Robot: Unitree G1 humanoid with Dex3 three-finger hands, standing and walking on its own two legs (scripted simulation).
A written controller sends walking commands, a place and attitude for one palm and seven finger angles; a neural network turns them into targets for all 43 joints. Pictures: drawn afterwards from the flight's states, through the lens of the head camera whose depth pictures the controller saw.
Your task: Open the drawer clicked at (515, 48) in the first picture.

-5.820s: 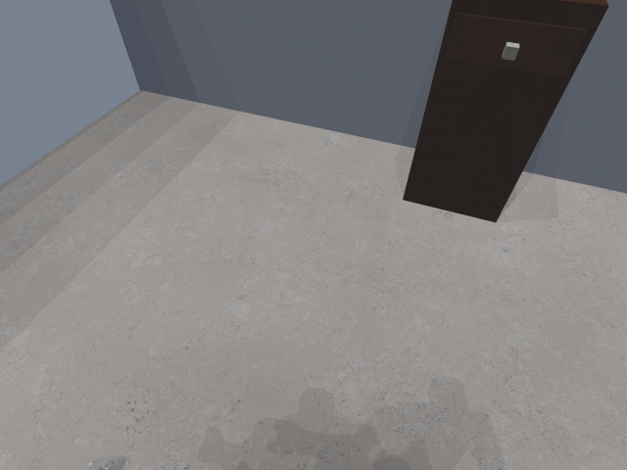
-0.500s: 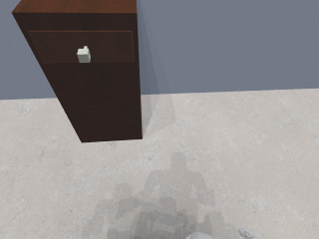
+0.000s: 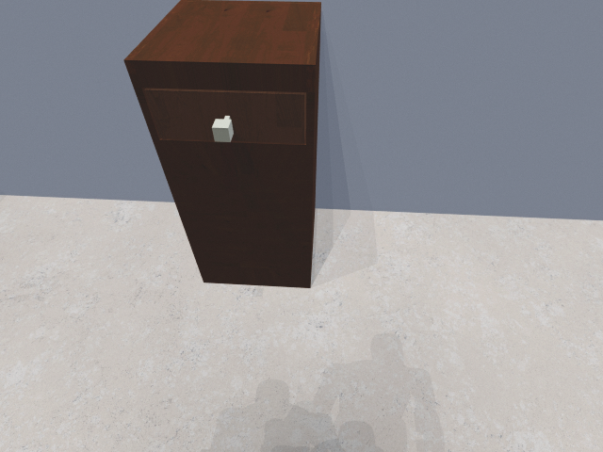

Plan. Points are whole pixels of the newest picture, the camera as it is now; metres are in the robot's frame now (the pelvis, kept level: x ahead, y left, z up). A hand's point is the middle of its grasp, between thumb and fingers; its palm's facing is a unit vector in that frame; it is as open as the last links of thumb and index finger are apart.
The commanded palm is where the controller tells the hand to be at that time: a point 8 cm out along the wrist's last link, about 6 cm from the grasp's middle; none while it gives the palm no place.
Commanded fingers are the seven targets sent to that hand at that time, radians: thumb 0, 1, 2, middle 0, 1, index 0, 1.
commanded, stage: take the last steps up to it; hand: left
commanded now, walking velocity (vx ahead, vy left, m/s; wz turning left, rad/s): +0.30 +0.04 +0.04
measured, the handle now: (224, 126) +0.82 +0.26 -0.01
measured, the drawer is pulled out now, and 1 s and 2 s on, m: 0.00 0.00 0.00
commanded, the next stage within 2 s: come to a stop and stand still in 0.84 s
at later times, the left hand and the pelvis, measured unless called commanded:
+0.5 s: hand out of the picture +0.15 +0.25 -0.18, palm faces +0.02 -0.99 -0.16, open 7.4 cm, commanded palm none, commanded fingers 0.00 0.90 0.90 -0.20 -0.30 -0.20 -0.30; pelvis +0.10 +0.07 +0.00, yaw -1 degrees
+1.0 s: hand (212, 352) +0.31 +0.20 -0.17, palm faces +0.04 -0.97 -0.23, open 7.2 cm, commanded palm none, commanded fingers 0.00 0.90 0.90 -0.20 -0.30 -0.20 -0.30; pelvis +0.27 +0.01 +0.00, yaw +0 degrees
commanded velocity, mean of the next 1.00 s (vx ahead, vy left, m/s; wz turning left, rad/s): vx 0.21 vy -0.01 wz -0.01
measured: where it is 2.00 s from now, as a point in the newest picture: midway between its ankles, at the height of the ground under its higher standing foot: outside the picture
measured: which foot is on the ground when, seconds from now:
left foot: up 0.00-0.12, down 0.14-0.70, up 0.72-1.00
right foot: down 0.00-0.14, up 0.16-0.68, down 0.70-1.00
